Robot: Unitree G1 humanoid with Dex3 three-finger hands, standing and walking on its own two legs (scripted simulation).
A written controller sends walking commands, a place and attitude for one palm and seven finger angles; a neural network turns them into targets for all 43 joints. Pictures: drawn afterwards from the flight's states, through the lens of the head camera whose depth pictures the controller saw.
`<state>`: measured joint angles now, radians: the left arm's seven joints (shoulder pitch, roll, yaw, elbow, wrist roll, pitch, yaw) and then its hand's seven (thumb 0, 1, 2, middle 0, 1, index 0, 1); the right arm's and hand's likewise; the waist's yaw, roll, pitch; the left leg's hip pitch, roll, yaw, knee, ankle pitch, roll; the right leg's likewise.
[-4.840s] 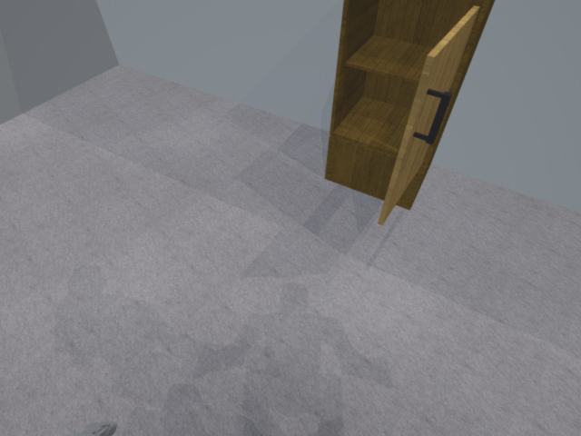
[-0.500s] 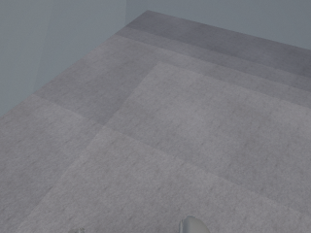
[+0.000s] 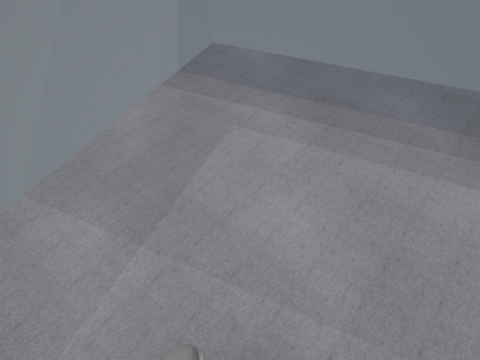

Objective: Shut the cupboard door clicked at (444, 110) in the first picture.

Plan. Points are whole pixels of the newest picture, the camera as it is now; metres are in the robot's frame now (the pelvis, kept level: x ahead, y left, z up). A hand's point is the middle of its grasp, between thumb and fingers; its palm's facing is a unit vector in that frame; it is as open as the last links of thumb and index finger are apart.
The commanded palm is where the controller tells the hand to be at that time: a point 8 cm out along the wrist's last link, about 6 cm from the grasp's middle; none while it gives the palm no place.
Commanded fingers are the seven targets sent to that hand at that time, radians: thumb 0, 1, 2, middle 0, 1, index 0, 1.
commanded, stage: walk around to get in front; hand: left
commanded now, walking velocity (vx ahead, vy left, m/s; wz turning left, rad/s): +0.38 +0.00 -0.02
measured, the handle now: out of the picture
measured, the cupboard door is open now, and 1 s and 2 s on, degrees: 85 85 85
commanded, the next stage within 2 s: walk to a spot facing it in 1.10 s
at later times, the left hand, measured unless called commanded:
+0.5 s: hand (144, 306) +0.26 +0.23 -0.17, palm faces +0.00 -0.98 -0.17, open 7.3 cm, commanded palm none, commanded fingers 0.00 0.90 0.90 -0.20 -0.30 -0.20 -0.30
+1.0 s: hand (194, 238) +0.43 +0.15 -0.17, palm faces +0.00 -0.98 -0.21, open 7.2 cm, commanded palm none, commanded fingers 0.00 0.90 0.90 -0.20 -0.30 -0.20 -0.30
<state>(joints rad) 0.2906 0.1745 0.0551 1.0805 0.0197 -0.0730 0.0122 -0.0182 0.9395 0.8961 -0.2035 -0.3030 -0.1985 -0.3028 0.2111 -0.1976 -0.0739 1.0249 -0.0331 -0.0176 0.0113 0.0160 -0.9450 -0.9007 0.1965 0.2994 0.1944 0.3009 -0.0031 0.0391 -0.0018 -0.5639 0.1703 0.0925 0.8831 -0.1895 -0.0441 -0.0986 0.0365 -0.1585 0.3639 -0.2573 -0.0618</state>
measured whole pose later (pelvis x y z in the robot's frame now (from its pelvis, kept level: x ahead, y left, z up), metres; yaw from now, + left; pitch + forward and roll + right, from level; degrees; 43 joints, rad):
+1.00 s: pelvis +0.40 -0.04 +0.00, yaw -3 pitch -1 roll -1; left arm 0.30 0.15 0.05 1.09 0.02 -0.08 0.02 -0.01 0.95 0.90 -0.20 -0.30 -0.20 -0.30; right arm 0.22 -0.18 -0.08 1.03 -0.03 -0.01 0.02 0.01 -0.92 -0.90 0.19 0.30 0.19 0.30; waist -0.01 0.04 0.00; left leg -0.59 0.16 0.09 0.94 -0.16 -0.03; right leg -0.09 -0.01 -0.23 0.35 -0.24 -0.04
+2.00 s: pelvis +0.61 -0.04 +0.00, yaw +24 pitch +0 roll +2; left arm 0.20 0.18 0.03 0.90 0.03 0.02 0.02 0.01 0.91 0.90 -0.21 -0.30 -0.20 -0.30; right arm 0.16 -0.27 -0.09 0.94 -0.02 0.08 0.03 0.01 -0.91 -0.90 0.20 0.30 0.19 0.30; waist 0.00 0.01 0.09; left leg -0.43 0.06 0.05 0.95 -0.42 -0.08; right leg -0.22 -0.15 -0.28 0.51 -0.28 -0.01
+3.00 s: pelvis +0.60 -0.02 -0.02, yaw +61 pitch +0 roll +0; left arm 0.24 0.26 0.06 0.91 0.02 0.04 0.01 0.01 0.91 0.90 -0.21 -0.30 -0.20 -0.30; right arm 0.14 -0.25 -0.07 0.91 -0.02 0.05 0.03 0.01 -0.91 -0.90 0.20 0.30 0.19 0.30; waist 0.02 -0.05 0.10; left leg -0.28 0.01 0.09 0.62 -0.32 0.00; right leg -0.29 -0.21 -0.26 0.73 -0.43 0.06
